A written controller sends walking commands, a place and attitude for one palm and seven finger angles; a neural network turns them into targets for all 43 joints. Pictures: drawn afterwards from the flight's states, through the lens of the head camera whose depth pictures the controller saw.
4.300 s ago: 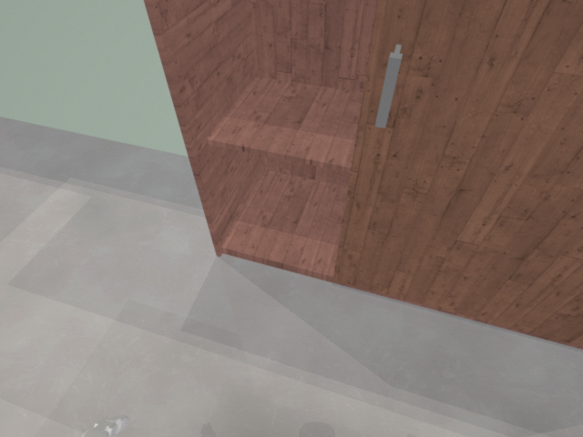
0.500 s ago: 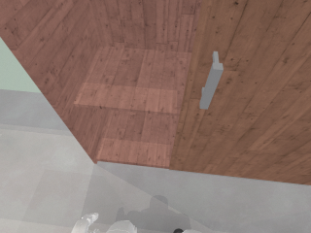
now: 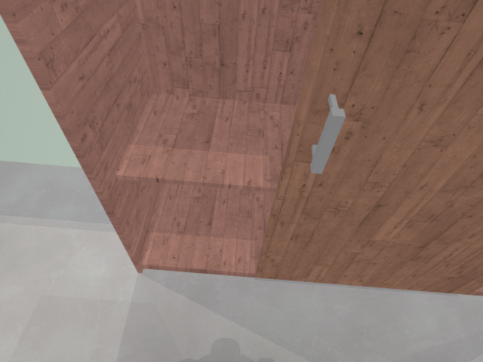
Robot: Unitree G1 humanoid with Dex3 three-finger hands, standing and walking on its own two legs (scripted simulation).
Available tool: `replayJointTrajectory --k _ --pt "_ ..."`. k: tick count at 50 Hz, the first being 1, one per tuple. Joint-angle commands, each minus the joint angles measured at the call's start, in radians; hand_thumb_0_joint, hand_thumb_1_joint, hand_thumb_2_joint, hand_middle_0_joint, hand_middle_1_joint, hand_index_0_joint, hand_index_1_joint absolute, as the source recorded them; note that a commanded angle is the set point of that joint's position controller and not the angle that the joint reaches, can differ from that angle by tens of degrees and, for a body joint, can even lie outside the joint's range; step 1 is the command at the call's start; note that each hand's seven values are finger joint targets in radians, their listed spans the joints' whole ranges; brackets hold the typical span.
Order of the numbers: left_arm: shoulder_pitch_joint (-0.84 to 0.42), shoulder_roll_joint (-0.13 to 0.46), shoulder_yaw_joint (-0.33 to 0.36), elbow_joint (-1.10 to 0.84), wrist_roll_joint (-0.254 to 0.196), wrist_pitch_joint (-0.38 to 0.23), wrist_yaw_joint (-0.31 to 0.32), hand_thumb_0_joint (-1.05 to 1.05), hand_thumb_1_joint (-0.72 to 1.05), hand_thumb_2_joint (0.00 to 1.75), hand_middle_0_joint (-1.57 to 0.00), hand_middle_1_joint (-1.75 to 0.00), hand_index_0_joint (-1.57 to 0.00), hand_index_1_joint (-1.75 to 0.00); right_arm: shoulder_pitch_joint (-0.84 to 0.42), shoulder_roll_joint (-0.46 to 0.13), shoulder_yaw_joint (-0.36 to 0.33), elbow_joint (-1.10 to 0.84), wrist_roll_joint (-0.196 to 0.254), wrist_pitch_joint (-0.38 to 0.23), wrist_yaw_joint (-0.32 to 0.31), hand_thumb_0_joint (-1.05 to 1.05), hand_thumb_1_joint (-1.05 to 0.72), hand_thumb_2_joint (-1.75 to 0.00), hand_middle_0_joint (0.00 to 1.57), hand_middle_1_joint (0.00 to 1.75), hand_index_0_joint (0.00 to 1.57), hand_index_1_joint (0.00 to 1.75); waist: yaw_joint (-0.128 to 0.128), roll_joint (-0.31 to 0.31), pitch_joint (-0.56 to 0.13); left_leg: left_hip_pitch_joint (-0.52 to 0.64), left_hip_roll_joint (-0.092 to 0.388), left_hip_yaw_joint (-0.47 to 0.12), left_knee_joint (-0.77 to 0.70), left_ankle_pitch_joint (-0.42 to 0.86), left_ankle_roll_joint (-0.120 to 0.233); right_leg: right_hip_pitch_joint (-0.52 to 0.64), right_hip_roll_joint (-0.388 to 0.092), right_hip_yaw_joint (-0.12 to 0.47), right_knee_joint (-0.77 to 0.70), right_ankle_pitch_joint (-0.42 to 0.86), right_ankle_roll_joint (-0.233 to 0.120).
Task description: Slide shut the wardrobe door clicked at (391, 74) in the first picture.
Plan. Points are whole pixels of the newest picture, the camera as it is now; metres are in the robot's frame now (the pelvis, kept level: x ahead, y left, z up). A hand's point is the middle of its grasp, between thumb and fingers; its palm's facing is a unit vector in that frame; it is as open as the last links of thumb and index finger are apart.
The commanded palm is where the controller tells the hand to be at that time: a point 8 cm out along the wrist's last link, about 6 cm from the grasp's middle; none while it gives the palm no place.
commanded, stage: come to a stop and stand still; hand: right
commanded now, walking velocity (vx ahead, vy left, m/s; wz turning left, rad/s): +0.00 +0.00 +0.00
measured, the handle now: (324, 135) +0.50 -0.14 +0.10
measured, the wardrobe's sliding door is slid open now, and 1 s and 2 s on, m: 0.48 0.48 0.48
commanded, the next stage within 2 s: look again from close up in 0.64 s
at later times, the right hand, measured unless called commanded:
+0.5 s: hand out of the picture +0.00 -0.24 -0.18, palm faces +0.01 +0.98 -0.19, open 7.3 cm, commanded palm none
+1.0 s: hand out of the picture -0.01 -0.25 -0.18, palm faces +0.00 +0.98 -0.21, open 7.4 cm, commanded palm none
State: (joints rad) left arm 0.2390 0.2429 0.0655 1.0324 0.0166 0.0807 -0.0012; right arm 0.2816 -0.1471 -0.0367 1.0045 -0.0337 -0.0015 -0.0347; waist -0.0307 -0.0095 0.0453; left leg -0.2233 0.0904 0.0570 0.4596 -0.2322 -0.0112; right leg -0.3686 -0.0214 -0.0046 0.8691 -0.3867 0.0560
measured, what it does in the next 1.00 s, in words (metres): steps on the spot: right foot, then left foot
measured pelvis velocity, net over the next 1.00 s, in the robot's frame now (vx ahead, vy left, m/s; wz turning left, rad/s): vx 0.00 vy -0.08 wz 0.02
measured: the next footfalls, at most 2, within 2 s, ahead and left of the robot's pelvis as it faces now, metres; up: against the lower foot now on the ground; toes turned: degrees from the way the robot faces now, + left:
right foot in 0.12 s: +0.03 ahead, -0.16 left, +0.00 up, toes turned -2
left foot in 0.38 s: +0.03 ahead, +0.05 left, +0.00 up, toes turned +4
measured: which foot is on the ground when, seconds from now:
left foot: down 0.00-0.12, up 0.14-0.36, down 0.38-1.00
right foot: up 0.00-0.10, down 0.12-1.00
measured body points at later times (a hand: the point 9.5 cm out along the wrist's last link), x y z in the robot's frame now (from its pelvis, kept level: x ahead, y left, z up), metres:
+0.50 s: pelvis +0.00 -0.07 +0.00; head +0.00 -0.07 +0.45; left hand +0.01 +0.15 -0.16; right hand +0.00 -0.29 -0.16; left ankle -0.01 +0.05 -0.74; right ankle -0.01 -0.16 -0.74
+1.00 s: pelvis +0.00 -0.08 -0.01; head +0.01 -0.07 +0.44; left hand -0.01 +0.13 -0.18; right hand -0.01 -0.30 -0.16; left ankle -0.01 +0.05 -0.74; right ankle -0.01 -0.16 -0.74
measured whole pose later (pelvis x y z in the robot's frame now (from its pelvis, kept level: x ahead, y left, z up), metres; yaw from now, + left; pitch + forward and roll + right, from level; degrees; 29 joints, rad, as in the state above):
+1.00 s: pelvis +0.00 -0.08 -0.01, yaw +1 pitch -1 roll +0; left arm 0.33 0.15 -0.02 1.08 0.01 -0.02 0.03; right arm 0.32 -0.13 0.02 1.12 -0.01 -0.01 -0.04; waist 0.01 -0.04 0.01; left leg -0.21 0.04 0.04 0.51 -0.29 -0.02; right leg -0.20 0.04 -0.07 0.50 -0.29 -0.07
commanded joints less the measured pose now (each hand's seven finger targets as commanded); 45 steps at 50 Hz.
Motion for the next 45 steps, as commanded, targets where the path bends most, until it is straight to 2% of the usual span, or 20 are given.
replayJointTrajectory --k 1,3,4,5,6,7,8,11,14,17,19,20,22,28,36,37,38,39,41,45 --pt "-0.014 0.003 -0.01 -0.071 -0.009 -0.052 0.001 0.0 0.9 0.9 -0.2 -0.3 -0.2 -0.3 0.038 -0.231 -0.051 -0.019 -0.005 -0.003 -0.007 0.0 -0.9 -0.9 0.2 0.3 0.2 0.3 -0.014 0.237 -0.053 0.056 0.199 -0.2 -0.148 0.204 0.147 0.06 0.016 -0.044 -0.226 0.001 -0.019" --pt "0.079 0.0 -0.016 -0.032 -0.009 -0.065 0.008 0.0 0.9 0.9 -0.2 -0.3 -0.2 -0.3 -0.013 -0.217 -0.047 -0.012 0.006 0.005 -0.006 0.0 -0.9 -0.9 0.2 0.3 0.2 0.3 0.038 0.218 -0.051 -0.072 0.148 -0.149 -0.102 0.077 0.091 0.247 0.022 -0.067 -0.428 0.16 -0.025" --pt "0.112 0.02 -0.017 -0.015 -0.01 -0.076 0.012 0.0 0.9 0.9 -0.2 -0.3 -0.2 -0.3 -0.018 -0.186 -0.04 -0.011 0.012 0.01 -0.004 0.0 -0.9 -0.9 0.2 0.3 0.2 0.3 0.048 0.128 -0.055 -0.111 0.092 -0.111 -0.039 0.001 0.059 0.311 -0.007 -0.041 -0.496 0.195 -0.029" --pt "0.117 0.08 -0.004 -0.02 -0.003 -0.084 0.015 0.0 0.9 0.9 -0.2 -0.3 -0.2 -0.3 0.009 -0.137 -0.031 -0.016 0.017 0.017 -0.001 0.0 -0.9 -0.9 0.2 0.3 0.2 0.3 0.039 -0.06 -0.07 -0.17 0.013 -0.056 0.07 -0.107 0.02 0.325 -0.133 0.114 -0.54 0.218 -0.068" --pt "0.101 0.137 0.004 -0.037 0.003 -0.083 0.022 0.0 0.9 0.9 -0.2 -0.3 -0.2 -0.3 0.006 -0.088 -0.022 -0.022 0.02 0.024 0.0 0.0 -0.9 -0.9 0.2 0.3 0.2 0.3 0.037 -0.226 -0.025 -0.168 -0.04 0.018 0.148 -0.223 -0.013 0.204 -0.258 0.251 -0.64 0.177 -0.131" --pt "0.052 0.129 -0.003 -0.046 0.008 -0.076 0.026 0.0 0.9 0.9 -0.2 -0.3 -0.2 -0.3 -0.005 -0.082 -0.019 -0.015 0.014 0.025 -0.001 0.0 -0.9 -0.9 0.2 0.3 0.2 0.3 0.024 -0.177 0.038 -0.133 -0.042 -0.011 0.229 -0.253 -0.006 0.07 -0.277 0.259 -0.693 0.067 -0.179" --pt "0.023 0.097 -0.012 -0.041 0.008 -0.084 0.033 0.0 0.9 0.9 -0.2 -0.3 -0.2 -0.3 -0.017 -0.078 -0.016 0.001 0.006 0.029 0.001 0.0 -0.9 -0.9 0.2 0.3 0.2 0.3 0.023 -0.187 0.065 -0.145 -0.032 -0.026 0.289 -0.234 -0.007 0.064 -0.239 0.245 -0.72 0.077 -0.177" --pt "-0.014 0.048 -0.033 -0.027 0.002 -0.089 0.045 0.0 0.9 0.9 -0.2 -0.3 -0.2 -0.3 0.035 -0.084 -0.01 0.048 0.01 0.028 0.008 0.0 -0.9 -0.9 0.2 0.3 0.2 0.3 -0.004 -0.197 0.038 -0.125 -0.021 -0.044 0.326 -0.198 -0.003 0.119 -0.187 0.134 -0.651 0.313 -0.189" --pt "0.017 0.046 -0.031 -0.007 0.002 -0.089 0.046 0.0 0.9 0.9 -0.2 -0.3 -0.2 -0.3 0.04 -0.068 0.005 0.064 0.016 0.018 0.008 0.0 -0.9 -0.9 0.2 0.3 0.2 0.3 0.011 -0.129 -0.008 -0.088 -0.032 -0.023 0.174 -0.169 -0.01 0.214 -0.173 0.113 -0.595 0.445 -0.201" --pt "0.034 0.031 -0.034 0.016 -0.008 -0.096 0.047 0.0 0.9 0.9 -0.2 -0.3 -0.2 -0.3 0.088 -0.078 0.009 0.094 0.017 0.002 0.001 0.0 -0.9 -0.9 0.2 0.3 0.2 0.3 -0.008 -0.044 -0.06 0.054 -0.025 -0.039 -0.091 0.06 -0.009 0.225 -0.137 0.09 -0.505 0.483 -0.157" --pt "0.048 -0.011 -0.044 0.026 -0.018 -0.102 0.04 0.0 0.9 0.9 -0.2 -0.3 -0.2 -0.3 0.068 -0.113 0.012 0.103 0.017 -0.015 -0.005 0.0 -0.9 -0.9 0.2 0.3 0.2 0.3 0.022 0.037 -0.061 0.106 0.063 -0.146 -0.125 0.206 0.029 0.177 -0.082 0.049 -0.494 0.337 -0.095" --pt "0.052 -0.014 -0.045 0.033 -0.018 -0.102 0.035 0.0 0.9 0.9 -0.2 -0.3 -0.2 -0.3 0.054 -0.123 0.015 0.099 0.019 -0.016 -0.005 0.0 -0.9 -0.9 0.2 0.3 0.2 0.3 0.028 0.021 -0.039 0.096 0.076 -0.136 -0.114 0.235 0.041 0.17 -0.071 0.058 -0.522 0.311 -0.089" --pt "0.055 -0.007 -0.047 0.056 -0.01 -0.095 0.037 0.0 0.9 0.9 -0.2 -0.3 -0.2 -0.3 0.031 -0.095 0.02 0.113 0.021 -0.018 -0.004 0.0 -0.9 -0.9 0.2 0.3 0.2 0.3 0.034 0.118 0.015 0.026 0.044 -0.128 -0.121 0.159 0.042 0.202 -0.076 0.054 -0.54 0.288 -0.079" --pt "0.087 -0.01 -0.061 0.094 -0.009 -0.104 0.04 0.0 0.9 0.9 -0.2 -0.3 -0.2 -0.3 0.046 -0.079 0.024 0.126 0.025 -0.009 -0.007 0.0 -0.9 -0.9 0.2 0.3 0.2 0.3 0.023 0.015 0.047 0.048 0.021 -0.104 -0.139 0.078 0.029 0.183 -0.083 0.061 -0.599 0.254 -0.086" --pt "0.124 -0.023 -0.06 0.111 -0.009 -0.107 0.042 0.0 0.9 0.9 -0.2 -0.3 -0.2 -0.3 0.067 -0.07 0.025 0.135 0.024 -0.007 -0.008 0.0 -0.9 -0.9 0.2 0.3 0.2 0.3 0.022 -0.01 0.024 0.072 0.018 -0.089 -0.135 0.089 0.027 0.182 -0.085 0.068 -0.607 0.244 -0.089" --pt "0.049 0.018 -0.071 0.036 -0.016 -0.128 0.024 0.0 0.9 0.9 -0.2 -0.3 -0.2 -0.3 0.099 -0.094 0.044 0.139 0.005 -0.04 -0.045 0.0 -0.9 -0.9 0.2 0.3 0.2 0.3 0.006 -0.005 0.07 0.022 0.053 -0.1 -0.072 0.328 0.034 0.103 -0.102 0.031 -0.412 0.468 -0.069" --pt "0.104 -0.017 -0.067 0.017 -0.004 -0.117 0.023 0.0 0.9 0.9 -0.2 -0.3 -0.2 -0.3 0.091 -0.118 0.035 0.101 0.02 -0.04 -0.036 0.0 -0.9 -0.9 0.2 0.3 0.2 0.3 0.036 -0.045 0.01 0.025 0.061 -0.122 -0.072 0.07 0.06 0.132 -0.06 0.049 -0.454 0.2 -0.07" --pt "0.121 -0.019 -0.066 0.025 -0.001 -0.12 0.024 0.0 0.9 0.9 -0.2 -0.3 -0.2 -0.3 0.063 -0.108 0.038 0.093 0.018 -0.035 -0.024 0.0 -0.9 -0.9 0.2 0.3 0.2 0.3 0.041 -0.09 0.041 -0.003 0.04 -0.102 -0.049 -0.027 0.067 0.097 -0.064 0.065 -0.5 0.158 -0.081" --pt "0.138 -0.008 -0.068 0.007 0.004 -0.122 0.021 0.0 0.9 0.9 -0.2 -0.3 -0.2 -0.3 0.085 -0.102 0.039 0.084 0.017 -0.035 -0.013 0.0 -0.9 -0.9 0.2 0.3 0.2 0.3 0.033 -0.12 -0.034 0.041 0.005 -0.073 -0.008 -0.05 0.069 0.071 -0.079 0.094 -0.507 0.119 -0.102" --pt "0.144 -0.003 -0.067 -0.001 -0.001 -0.127 0.029 0.0 0.9 0.9 -0.2 -0.3 -0.2 -0.3 0.074 -0.073 0.046 0.085 0.019 -0.033 -0.008 0.0 -0.9 -0.9 0.2 0.3 0.2 0.3 0.032 -0.016 -0.017 0.029 -0.005 -0.066 0.001 0.007 0.057 0.096 -0.089 0.107 -0.505 0.232 -0.121"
